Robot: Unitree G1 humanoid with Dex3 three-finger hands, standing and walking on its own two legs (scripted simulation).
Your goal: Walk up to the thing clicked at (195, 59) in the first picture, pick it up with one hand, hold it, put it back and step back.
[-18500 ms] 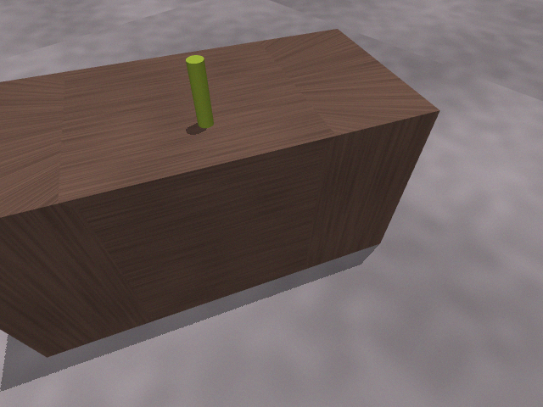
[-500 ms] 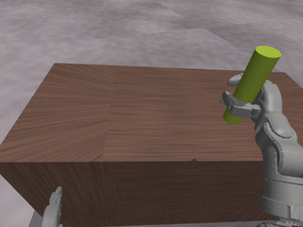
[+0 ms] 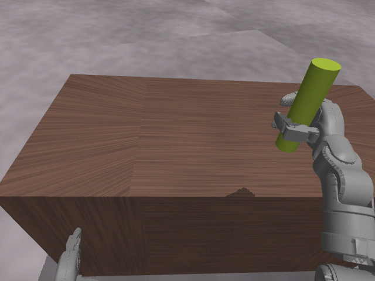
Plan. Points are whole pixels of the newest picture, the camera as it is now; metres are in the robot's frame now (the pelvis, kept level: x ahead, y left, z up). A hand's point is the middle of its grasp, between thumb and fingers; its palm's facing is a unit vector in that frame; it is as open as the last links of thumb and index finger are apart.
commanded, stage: crouch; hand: right
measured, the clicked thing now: (302, 110) +0.36 -0.19 +0.23
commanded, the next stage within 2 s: lower in 1.24 s
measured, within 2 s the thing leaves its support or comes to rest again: neither
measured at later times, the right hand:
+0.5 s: hand (272, 117) +0.46 -0.19 +0.14, palm faces +0.18 +0.98 -0.01, open 5.7 cm
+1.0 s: hand (267, 119) +0.49 -0.20 +0.11, palm faces +0.15 +0.99 +0.00, open 5.7 cm
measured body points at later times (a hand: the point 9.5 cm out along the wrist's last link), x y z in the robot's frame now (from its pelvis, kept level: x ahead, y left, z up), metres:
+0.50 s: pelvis +0.00 +0.00 -0.01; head +0.03 +0.00 +0.44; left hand +0.14 +0.26 -0.08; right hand +0.44 -0.24 +0.14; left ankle +0.06 +0.13 -0.73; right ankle -0.01 -0.15 -0.73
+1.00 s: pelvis +0.01 -0.01 -0.02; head +0.07 -0.02 +0.43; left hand +0.14 +0.26 -0.08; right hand +0.48 -0.25 +0.11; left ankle +0.06 +0.13 -0.73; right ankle -0.01 -0.15 -0.73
